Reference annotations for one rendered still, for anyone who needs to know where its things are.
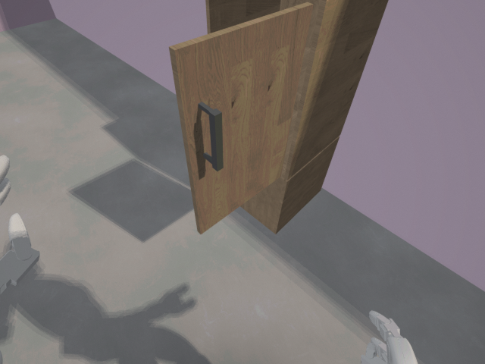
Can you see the robot right hand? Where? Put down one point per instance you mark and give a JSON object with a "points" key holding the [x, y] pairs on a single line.
{"points": [[397, 349]]}

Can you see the robot left hand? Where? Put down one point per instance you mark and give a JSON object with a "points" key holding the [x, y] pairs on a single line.
{"points": [[14, 265]]}

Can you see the cupboard door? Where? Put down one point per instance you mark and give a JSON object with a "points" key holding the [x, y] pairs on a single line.
{"points": [[250, 72]]}

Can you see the handle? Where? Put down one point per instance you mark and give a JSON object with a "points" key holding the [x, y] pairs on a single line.
{"points": [[215, 121]]}

